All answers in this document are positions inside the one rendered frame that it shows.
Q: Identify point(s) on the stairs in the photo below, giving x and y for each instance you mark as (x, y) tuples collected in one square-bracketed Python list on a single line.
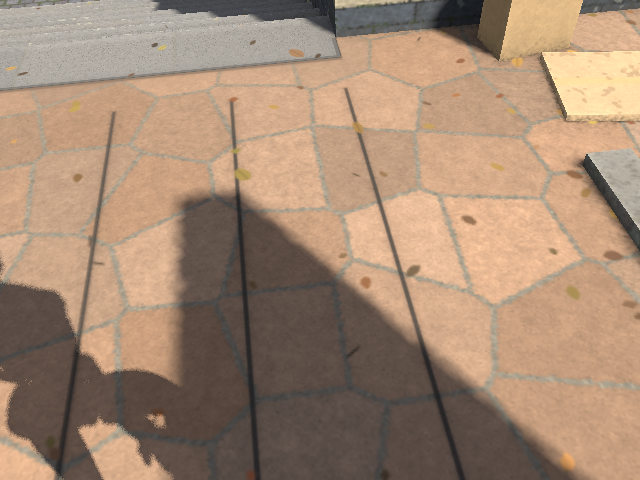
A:
[(142, 29)]

